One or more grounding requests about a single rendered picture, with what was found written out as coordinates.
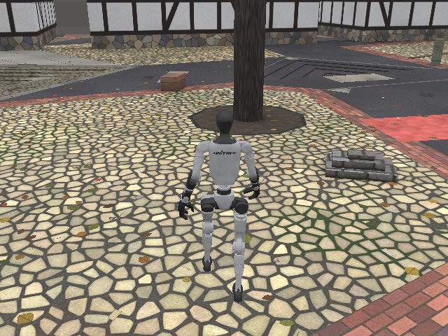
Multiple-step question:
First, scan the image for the robot left upper arm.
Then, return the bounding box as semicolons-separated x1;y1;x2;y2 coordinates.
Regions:
191;141;210;181

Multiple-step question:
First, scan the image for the right robot forearm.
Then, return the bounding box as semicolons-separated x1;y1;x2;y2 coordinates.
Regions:
249;167;260;190

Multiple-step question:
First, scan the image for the robot right hand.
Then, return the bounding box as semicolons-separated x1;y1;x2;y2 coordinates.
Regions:
244;186;260;200

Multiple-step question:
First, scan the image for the robot right foot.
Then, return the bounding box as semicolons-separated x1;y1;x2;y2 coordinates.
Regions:
232;283;243;302

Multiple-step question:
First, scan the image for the left robot forearm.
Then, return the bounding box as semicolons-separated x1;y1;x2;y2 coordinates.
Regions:
181;170;197;203

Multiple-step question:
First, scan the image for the robot left hand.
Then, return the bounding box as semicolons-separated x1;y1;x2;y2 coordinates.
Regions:
178;200;194;220

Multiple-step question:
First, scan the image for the robot left shin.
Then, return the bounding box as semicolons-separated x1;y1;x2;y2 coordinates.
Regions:
202;222;212;262

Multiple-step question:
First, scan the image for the robot right upper arm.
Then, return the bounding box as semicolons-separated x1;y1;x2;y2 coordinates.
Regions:
239;141;257;178

